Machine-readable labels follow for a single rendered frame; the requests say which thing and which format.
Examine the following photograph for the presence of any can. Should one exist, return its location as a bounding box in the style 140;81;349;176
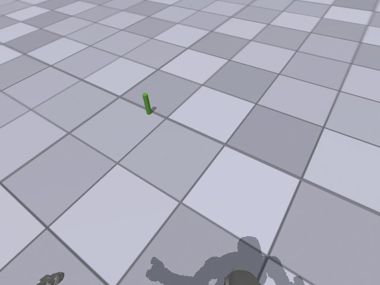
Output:
142;93;151;115

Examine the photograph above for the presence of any left robot hand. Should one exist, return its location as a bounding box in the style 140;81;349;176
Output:
37;272;65;285

